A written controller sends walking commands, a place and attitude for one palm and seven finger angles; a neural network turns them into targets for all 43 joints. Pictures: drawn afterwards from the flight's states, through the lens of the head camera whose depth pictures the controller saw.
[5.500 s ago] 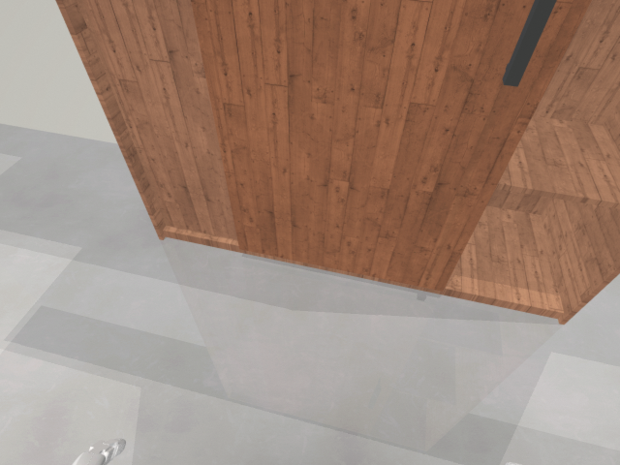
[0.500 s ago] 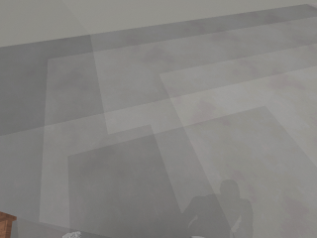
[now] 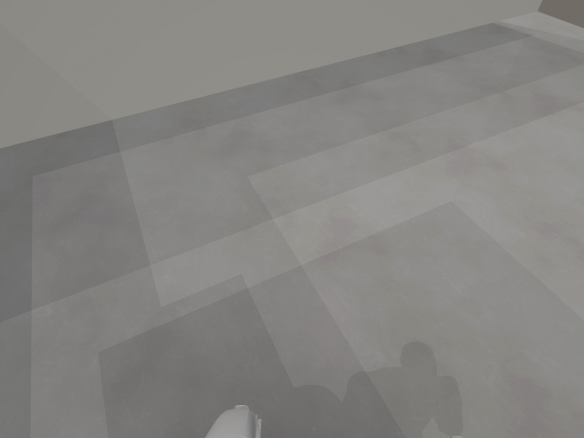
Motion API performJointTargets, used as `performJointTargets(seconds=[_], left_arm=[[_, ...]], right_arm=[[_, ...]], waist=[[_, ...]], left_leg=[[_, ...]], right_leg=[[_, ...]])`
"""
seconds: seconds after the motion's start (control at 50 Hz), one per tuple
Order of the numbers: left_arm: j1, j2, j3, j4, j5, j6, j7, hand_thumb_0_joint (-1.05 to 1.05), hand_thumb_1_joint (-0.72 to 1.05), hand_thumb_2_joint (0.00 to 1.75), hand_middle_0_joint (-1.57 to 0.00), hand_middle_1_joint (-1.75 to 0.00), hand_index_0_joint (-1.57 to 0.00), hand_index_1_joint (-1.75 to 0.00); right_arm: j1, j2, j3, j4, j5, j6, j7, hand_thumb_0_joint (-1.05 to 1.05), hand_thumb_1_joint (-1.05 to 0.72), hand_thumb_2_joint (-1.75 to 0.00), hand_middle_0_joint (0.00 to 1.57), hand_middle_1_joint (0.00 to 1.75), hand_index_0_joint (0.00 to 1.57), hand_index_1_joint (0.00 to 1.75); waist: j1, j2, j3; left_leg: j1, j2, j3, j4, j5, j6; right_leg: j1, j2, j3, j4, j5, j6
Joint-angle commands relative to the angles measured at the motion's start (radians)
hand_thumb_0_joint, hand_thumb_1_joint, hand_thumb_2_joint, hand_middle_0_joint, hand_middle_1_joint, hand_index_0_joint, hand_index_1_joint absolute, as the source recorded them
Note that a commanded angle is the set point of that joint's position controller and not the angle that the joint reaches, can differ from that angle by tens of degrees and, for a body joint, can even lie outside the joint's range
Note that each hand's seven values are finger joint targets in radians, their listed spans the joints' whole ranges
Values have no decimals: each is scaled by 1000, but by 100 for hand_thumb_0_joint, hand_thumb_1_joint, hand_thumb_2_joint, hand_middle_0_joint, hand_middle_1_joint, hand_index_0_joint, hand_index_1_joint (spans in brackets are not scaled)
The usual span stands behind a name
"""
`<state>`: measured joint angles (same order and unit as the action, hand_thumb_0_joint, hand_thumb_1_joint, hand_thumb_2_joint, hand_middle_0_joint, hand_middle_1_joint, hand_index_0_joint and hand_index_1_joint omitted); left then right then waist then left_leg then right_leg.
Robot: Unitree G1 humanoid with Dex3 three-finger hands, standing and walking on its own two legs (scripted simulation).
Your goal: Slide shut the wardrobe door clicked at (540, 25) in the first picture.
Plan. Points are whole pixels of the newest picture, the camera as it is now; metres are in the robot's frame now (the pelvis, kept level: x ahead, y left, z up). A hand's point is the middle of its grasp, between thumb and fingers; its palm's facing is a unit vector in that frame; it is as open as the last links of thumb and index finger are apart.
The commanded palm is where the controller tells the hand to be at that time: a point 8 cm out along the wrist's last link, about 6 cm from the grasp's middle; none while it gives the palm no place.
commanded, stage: walk to a spot facing it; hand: left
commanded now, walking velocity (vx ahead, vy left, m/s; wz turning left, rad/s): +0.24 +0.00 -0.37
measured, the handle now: out of the picture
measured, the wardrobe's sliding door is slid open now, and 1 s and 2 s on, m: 0.43 0.43 0.43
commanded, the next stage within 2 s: turn to face it in 0.02 s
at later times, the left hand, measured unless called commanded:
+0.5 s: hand (158, 383) +0.22 +0.27 -0.17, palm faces +0.05 -0.98 -0.18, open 7.4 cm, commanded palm none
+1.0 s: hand (162, 423) +0.16 +0.23 -0.14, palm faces +0.33 -0.89 -0.30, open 7.4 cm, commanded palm none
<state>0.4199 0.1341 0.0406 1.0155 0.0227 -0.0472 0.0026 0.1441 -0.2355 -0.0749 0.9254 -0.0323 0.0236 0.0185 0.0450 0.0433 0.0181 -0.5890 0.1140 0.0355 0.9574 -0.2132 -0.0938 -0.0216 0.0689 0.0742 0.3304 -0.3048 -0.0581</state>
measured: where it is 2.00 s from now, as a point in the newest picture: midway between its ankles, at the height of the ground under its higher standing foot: outside the picture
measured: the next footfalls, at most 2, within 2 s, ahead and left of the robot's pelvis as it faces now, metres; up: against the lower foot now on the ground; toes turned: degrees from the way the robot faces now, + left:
left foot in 0.16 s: +0.19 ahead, +0.13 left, +0.00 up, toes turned +1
right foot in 0.86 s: +0.16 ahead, -0.08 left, +0.00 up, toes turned +15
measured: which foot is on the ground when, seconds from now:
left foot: up 0.00-0.14, down 0.16-0.86, up 0.88-1.00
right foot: down 0.00-0.16, up 0.18-0.84, down 0.86-1.00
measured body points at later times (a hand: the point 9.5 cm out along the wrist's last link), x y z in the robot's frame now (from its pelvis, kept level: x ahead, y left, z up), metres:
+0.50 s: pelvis +0.12 +0.08 +0.00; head +0.14 +0.11 +0.45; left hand +0.22 +0.32 -0.15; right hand +0.12 -0.16 -0.14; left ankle +0.15 +0.13 -0.74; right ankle +0.10 -0.09 -0.67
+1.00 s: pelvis +0.12 +0.01 +0.00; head +0.16 -0.02 +0.45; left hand +0.14 +0.28 -0.12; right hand +0.24 -0.24 -0.16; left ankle +0.09 +0.14 -0.66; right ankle +0.12 -0.09 -0.74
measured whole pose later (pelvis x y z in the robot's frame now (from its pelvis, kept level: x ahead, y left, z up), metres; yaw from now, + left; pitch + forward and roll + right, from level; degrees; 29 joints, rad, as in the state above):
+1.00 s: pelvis +0.12 +0.01 +0.00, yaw +19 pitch +0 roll +2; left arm 0.17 0.17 0.05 0.91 0.01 0.02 0.04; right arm 0.26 -0.27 -0.12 0.96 -0.03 0.07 0.01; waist -0.04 0.05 0.04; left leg -0.54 -0.06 -0.03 1.09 -0.39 -0.06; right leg -0.17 -0.03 -0.07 0.46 -0.30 -0.03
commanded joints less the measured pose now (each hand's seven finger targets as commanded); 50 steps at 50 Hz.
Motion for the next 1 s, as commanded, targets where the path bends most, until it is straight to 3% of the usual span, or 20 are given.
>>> performJointTargets(seconds=[0.0,0.06,0.1,0.12,0.14,0.16,0.18,0.22,0.26,0.3,0.42,0.58,0.7,0.78,0.8,0.82,0.84,0.86,0.92,0.98], left_arm=[[49,197,41,-27,5,-23,27,0,90,90,-20,-30,-20,-30],[28,211,46,-21,5,-15,30,0,90,90,-20,-30,-20,-30],[-22,204,52,-26,-6,-17,27,0,90,90,-20,-30,-20,-30],[24,152,46,-24,-21,-14,23,0,90,90,-20,-30,-20,-30],[100,98,28,-14,-29,-13,16,0,90,90,-20,-30,-20,-30],[110,116,30,-1,-18,-6,28,0,90,90,-20,-30,-20,-30],[100,105,26,13,-11,5,32,0,90,90,-20,-30,-20,-30],[4,88,25,17,1,15,17,0,90,90,-20,-30,-20,-30],[-2,61,15,19,-1,28,13,0,90,90,-20,-30,-20,-30],[-8,68,19,18,-5,41,17,0,90,90,-20,-30,-20,-30],[-164,112,46,-58,2,68,25,0,90,90,-20,-30,-20,-30],[-357,129,49,-150,-7,71,26,0,90,90,-20,-30,-20,-30],[-366,122,46,-186,-19,70,31,0,90,90,-20,-30,-20,-30],[-267,145,52,-175,-26,63,38,0,90,90,-20,-30,-20,-30],[-228,165,58,-168,-26,58,42,0,90,90,-20,-30,-20,-30],[-208,225,69,-168,-16,52,48,0,90,90,-20,-30,-20,-30],[-219,296,78,-182,-2,50,51,0,90,90,-20,-30,-20,-30],[-245,286,69,-199,-7,52,50,0,90,90,-20,-30,-20,-30],[-343,195,44,-209,-12,38,43,0,90,90,-20,-30,-20,-30],[-254,191,39,-184,-8,28,40,0,90,90,-20,-30,-20,-30]], right_arm=[[-163,-35,6,-137,13,-50,1,0,-90,-90,20,30,20,30],[-116,-35,9,-127,20,-65,-6,0,-90,-90,20,30,20,30],[135,-78,-2,-45,17,-76,-30,0,-90,-90,20,30,20,30],[268,-165,-14,-3,3,-84,-42,0,-90,-90,20,30,20,30],[333,-233,-20,16,5,-84,-41,0,-90,-90,20,30,20,30],[290,-202,-4,10,15,-63,-41,0,-90,-90,20,30,20,30],[181,-152,8,-15,13,-60,-40,0,-90,-90,20,30,20,30],[105,-67,32,-11,13,-70,-48,0,-90,-90,20,30,20,30],[102,-33,42,13,17,-81,-51,0,-90,-90,20,30,20,30],[118,-49,33,27,21,-78,-51,0,-90,-90,20,30,20,30],[176,-83,0,40,15,-47,-46,0,-90,-90,20,30,20,30],[258,-110,-21,48,8,-29,-46,0,-90,-90,20,30,20,30],[243,-139,-39,23,3,-13,-42,0,-90,-90,20,30,20,30],[171,-145,-52,-9,12,-3,-32,0,-90,-90,20,30,20,30],[155,-131,-52,-20,17,-1,-27,0,-90,-90,20,30,20,30],[162,-83,-48,-31,28,0,-21,0,-90,-90,20,30,20,30],[154,-52,-45,-61,25,-3,-26,0,-90,-90,20,30,20,30],[133,-107,-55,-63,7,0,-26,0,-90,-90,20,30,20,30],[148,-84,-51,-23,6,29,-7,0,-90,-90,20,30,20,30],[109,-77,-43,-40,10,36,1,0,-90,-90,20,30,20,30]], waist=[[12,-158,83],[-13,-178,54],[-129,-129,-44],[-154,51,-167],[-131,287,-247],[-113,189,-207],[-71,140,-102],[-47,85,64],[-21,79,34],[-15,75,-41],[-42,46,-54],[-92,56,-42],[-93,69,-87],[-49,82,-101],[-33,48,-116],[-28,-109,-121],[-21,-339,-83],[-32,-232,-57],[-103,-160,24],[-78,-177,31]], left_leg=[[-79,-14,5,-131,-54,24],[112,-58,31,-295,-79,53],[475,-85,28,-479,91,66],[707,96,-137,-486,246,116],[819,357,-433,-555,470,223],[678,358,-463,-610,439,273],[514,325,-408,-671,250,280],[318,214,-322,-727,223,266],[298,138,-205,-706,427,239],[341,109,-172,-685,503,232],[413,113,-294,-692,324,243],[461,101,-445,-653,327,278],[430,79,-514,-615,363,287],[303,10,-492,-577,263,222],[226,-26,-453,-546,172,175],[53,-95,-344,-422,-57,115],[-102,-223,-127,-184,-314,49],[-44,-179,-120,14,-355,53],[-21,-114,-91,237,-197,30],[-44,-101,-58,267,-141,12]], right_leg=[[41,-295,250,-56,482,-133],[2,-268,230,36,632,-103],[-133,-176,162,288,649,-43],[-267,-72,76,512,350,4],[-452,16,-45,802,-267,48],[-426,-30,11,883,-301,35],[-428,-72,-2,919,-259,43],[-438,-129,-30,875,-143,65],[-362,-143,-53,747,-91,84],[-339,-132,-68,705,-56,100],[-485,-133,-51,725,-19,132],[-519,-110,-35,611,-102,138],[-387,-64,-27,444,-146,117],[-159,-49,-48,165,3,98],[-35,-81,-39,29,83,84],[115,-253,107,-63,55,37],[109,-512,350,-105,78,-73],[-56,-560,302,-89,173,-129],[-144,-382,55,-28,358,-75],[-105,-360,-36,4,492,-49]])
